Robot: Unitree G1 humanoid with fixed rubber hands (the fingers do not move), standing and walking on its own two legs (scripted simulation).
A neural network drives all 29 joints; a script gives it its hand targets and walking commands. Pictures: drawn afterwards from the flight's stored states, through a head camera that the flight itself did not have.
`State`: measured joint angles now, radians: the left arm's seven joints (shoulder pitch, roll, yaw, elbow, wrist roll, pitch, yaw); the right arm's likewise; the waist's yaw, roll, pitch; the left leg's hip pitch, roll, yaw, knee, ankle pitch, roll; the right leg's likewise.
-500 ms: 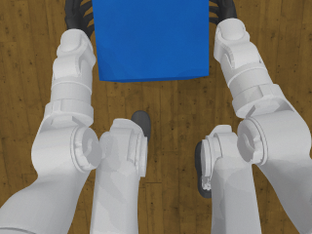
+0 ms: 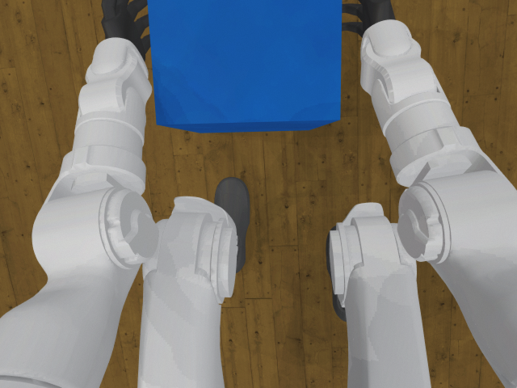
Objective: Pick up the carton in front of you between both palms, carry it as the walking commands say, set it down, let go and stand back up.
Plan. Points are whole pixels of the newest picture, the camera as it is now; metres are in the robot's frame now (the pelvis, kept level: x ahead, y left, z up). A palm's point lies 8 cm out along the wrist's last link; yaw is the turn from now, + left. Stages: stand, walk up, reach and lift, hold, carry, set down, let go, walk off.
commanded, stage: set down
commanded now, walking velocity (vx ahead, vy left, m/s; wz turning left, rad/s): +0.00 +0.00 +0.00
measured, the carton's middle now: (250, 59) +0.50 +0.09 -0.24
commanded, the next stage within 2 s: let go in 1.84 s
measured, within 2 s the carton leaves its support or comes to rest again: rests again in 0.40 s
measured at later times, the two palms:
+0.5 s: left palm (126, 58) +0.48 +0.25 -0.17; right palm (370, 22) +0.54 -0.06 -0.19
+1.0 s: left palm (95, 57) +0.48 +0.27 -0.13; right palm out of the picture +0.55 -0.10 -0.13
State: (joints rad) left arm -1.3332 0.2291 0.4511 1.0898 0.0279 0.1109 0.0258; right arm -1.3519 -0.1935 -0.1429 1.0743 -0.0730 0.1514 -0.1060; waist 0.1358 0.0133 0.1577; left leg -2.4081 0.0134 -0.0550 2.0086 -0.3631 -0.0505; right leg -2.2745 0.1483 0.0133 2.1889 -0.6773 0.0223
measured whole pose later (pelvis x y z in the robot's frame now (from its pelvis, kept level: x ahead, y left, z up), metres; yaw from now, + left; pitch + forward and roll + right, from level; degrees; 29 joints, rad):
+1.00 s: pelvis -0.01 +0.01 +0.02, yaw +1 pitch +40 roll +0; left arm -1.18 0.29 0.26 0.92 -0.22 0.02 0.10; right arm -1.29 -0.35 -0.02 0.89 0.11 0.12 -0.10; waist 0.11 0.00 0.22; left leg -2.32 0.00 -0.03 1.97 -0.36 -0.03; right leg -2.17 0.09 0.02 2.16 -0.68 0.02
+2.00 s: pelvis +0.05 +0.02 +0.27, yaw +0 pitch +44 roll -2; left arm -0.73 0.14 0.32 0.67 0.04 0.10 0.01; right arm -0.91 -0.24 -0.23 0.84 -0.06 0.12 0.00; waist 0.10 -0.03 -0.14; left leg -1.60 0.01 -0.03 1.08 -0.24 0.00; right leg -1.48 0.06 0.05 1.17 -0.46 0.03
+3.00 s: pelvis +0.14 +0.00 +0.39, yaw +3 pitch -3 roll +2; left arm 0.23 0.22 0.05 0.40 0.02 0.12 -0.07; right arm 0.22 -0.20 -0.04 0.43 -0.01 0.09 0.06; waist 0.00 -0.05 0.10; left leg -0.17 -0.02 -0.02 0.40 -0.18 -0.02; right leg -0.05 0.01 0.06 0.45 -0.35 -0.02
